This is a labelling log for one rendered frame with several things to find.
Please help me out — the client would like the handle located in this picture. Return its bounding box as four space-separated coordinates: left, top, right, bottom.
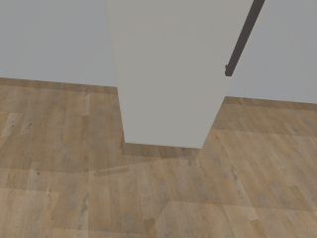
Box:
225 0 265 76

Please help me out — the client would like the fridge door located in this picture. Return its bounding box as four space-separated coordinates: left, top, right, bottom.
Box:
107 0 269 148

